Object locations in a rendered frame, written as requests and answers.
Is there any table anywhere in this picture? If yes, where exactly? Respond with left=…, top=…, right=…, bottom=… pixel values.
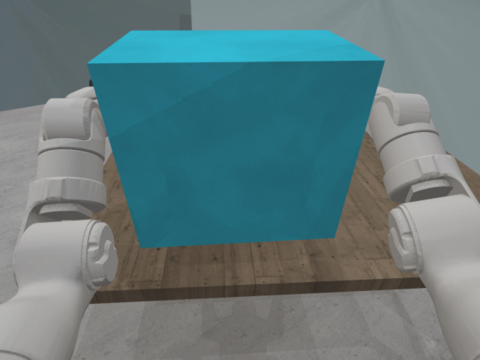
left=72, top=134, right=480, bottom=360

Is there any right robot forearm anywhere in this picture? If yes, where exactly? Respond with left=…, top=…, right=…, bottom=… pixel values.
left=364, top=86, right=480, bottom=210

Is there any right robot upper arm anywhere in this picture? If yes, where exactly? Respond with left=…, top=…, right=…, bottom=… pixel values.
left=388, top=194, right=480, bottom=360

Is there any left robot forearm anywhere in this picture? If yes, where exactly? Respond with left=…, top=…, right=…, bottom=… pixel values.
left=13, top=86, right=108, bottom=287

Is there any carton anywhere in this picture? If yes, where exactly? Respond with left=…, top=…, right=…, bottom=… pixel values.
left=87, top=30, right=385, bottom=248

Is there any left robot upper arm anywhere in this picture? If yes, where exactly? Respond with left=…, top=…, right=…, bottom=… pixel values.
left=0, top=219, right=119, bottom=360

